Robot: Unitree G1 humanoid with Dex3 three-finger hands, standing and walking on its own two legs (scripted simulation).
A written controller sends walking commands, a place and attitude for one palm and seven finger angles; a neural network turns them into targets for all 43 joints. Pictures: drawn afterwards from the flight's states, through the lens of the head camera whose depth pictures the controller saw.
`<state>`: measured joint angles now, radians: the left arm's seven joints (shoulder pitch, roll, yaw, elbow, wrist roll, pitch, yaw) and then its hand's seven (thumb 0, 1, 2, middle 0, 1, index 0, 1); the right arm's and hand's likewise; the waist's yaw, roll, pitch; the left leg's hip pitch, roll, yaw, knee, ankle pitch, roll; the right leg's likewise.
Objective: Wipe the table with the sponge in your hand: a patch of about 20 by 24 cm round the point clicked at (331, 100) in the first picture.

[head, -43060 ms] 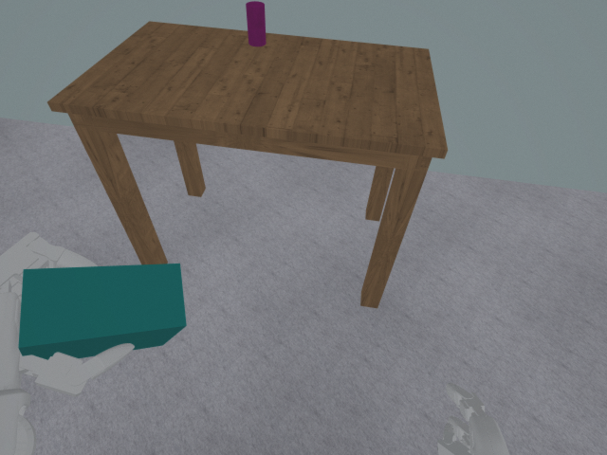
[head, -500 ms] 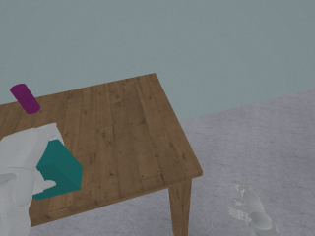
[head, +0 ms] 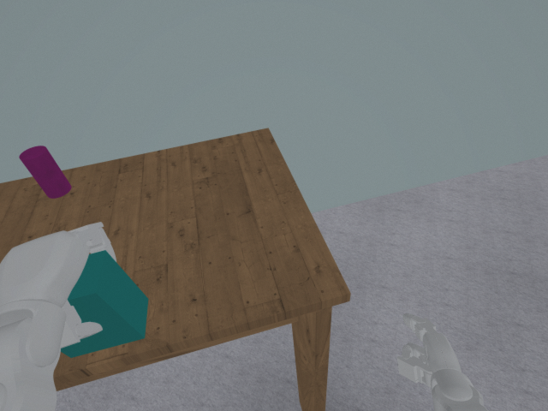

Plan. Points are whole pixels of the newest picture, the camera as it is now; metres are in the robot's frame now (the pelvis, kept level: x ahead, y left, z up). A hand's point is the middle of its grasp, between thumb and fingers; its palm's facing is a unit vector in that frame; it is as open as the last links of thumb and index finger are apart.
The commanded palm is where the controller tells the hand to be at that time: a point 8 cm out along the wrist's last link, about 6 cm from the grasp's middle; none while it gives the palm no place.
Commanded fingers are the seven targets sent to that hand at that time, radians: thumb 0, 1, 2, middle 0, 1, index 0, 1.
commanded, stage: step back with the hand held close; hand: left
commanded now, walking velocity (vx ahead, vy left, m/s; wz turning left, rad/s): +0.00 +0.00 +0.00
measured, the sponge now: (96, 313) +0.19 +0.29 +0.08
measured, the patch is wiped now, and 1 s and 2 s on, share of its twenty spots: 0.95 0.95 0.95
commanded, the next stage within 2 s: stop stepping back and stand still in 1.30 s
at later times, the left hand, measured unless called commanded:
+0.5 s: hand (88, 270) +0.19 +0.25 +0.19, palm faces +0.33 -0.81 -0.48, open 10.3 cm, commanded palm +0.14 +0.30 +0.21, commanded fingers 0.00 0.10 1.30 -1.20 -1.60 -1.20 -1.60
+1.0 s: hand out of the picture +0.11 +0.30 +0.20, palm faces +0.51 -0.77 -0.38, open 10.3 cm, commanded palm +0.06 +0.32 +0.21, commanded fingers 0.00 0.10 1.30 -1.20 -1.60 -1.20 -1.60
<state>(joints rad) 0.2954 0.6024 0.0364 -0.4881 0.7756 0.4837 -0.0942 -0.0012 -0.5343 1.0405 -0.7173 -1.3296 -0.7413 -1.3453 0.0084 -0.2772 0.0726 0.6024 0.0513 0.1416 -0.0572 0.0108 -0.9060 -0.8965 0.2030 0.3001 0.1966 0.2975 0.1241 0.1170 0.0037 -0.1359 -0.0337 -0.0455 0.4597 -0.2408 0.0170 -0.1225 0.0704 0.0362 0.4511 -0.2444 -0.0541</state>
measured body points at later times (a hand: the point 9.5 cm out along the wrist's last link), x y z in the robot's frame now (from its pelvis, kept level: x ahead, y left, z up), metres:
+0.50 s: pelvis -0.01 +0.01 -0.01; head -0.01 +0.02 +0.44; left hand +0.17 +0.29 +0.21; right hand +0.13 -0.24 -0.11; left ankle +0.01 +0.11 -0.74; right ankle +0.00 -0.09 -0.74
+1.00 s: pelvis -0.09 +0.04 -0.02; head -0.09 +0.04 +0.43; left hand +0.07 +0.34 +0.21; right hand +0.11 -0.17 -0.09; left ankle +0.01 +0.12 -0.74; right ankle -0.19 -0.09 -0.73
